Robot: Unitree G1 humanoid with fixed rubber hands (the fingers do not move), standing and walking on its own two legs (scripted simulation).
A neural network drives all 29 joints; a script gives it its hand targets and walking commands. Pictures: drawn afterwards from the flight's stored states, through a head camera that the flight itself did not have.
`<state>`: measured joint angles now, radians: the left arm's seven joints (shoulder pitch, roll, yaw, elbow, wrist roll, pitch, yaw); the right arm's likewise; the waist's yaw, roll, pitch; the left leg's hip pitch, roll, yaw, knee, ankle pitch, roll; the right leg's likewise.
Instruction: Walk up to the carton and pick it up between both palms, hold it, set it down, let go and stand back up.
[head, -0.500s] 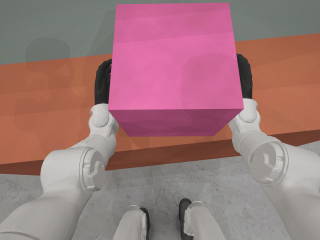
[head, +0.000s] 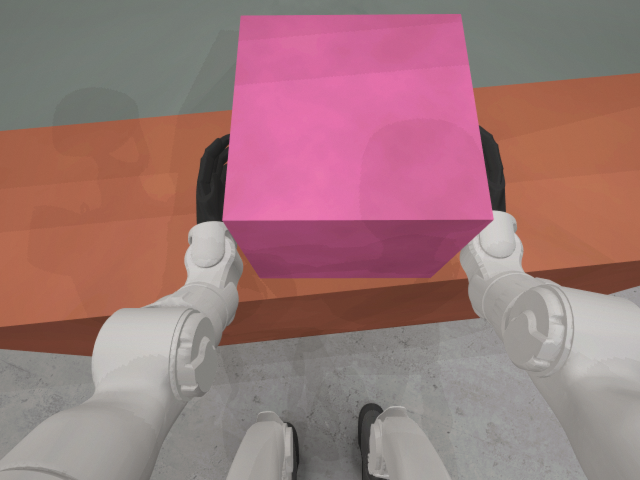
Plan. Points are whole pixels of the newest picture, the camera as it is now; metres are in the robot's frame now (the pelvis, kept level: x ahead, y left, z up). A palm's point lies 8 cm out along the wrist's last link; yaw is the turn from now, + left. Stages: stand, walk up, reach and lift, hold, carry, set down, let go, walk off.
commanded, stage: reach and lift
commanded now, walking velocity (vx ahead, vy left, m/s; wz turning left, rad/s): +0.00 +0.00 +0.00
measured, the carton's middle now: (347, 163) +0.49 +0.00 -0.01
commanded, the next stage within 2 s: none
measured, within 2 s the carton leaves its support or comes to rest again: leaves its support in 0.56 s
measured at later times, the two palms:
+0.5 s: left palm (210, 239) +0.39 +0.16 -0.02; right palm (491, 219) +0.42 -0.17 +0.00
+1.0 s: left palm (179, 230) +0.37 +0.16 +0.07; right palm (530, 199) +0.40 -0.16 +0.09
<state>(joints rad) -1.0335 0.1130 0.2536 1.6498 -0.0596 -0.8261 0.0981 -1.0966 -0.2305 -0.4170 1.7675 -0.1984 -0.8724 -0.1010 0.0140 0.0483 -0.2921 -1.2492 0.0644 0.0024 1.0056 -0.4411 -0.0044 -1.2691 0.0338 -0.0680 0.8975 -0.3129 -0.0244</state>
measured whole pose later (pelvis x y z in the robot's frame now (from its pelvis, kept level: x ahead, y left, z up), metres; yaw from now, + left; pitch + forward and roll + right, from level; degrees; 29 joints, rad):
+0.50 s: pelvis -0.01 +0.00 +0.00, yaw +0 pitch +34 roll -4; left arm -0.90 0.08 0.07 1.65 -0.22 -0.70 0.12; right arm -0.97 -0.18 -0.22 1.67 -0.10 -0.66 -0.10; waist 0.02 0.07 -0.35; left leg -1.18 0.06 -0.03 1.06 -0.47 -0.01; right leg -1.20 0.05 -0.07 0.95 -0.34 -0.03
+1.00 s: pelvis -0.03 -0.01 +0.02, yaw +4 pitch +22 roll -1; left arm -0.86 0.13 -0.09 1.51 -0.34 -0.44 0.13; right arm -0.89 -0.14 -0.08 1.37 0.06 -0.28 -0.10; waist -0.04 0.06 -0.35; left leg -0.94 0.00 -0.06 0.98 -0.42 -0.03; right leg -0.97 0.01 -0.07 0.93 -0.34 -0.04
